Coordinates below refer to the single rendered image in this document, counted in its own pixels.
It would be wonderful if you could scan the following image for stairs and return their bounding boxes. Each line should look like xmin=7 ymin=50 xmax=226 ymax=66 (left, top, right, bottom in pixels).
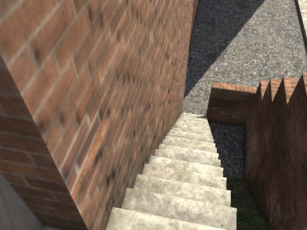
xmin=106 ymin=112 xmax=237 ymax=230

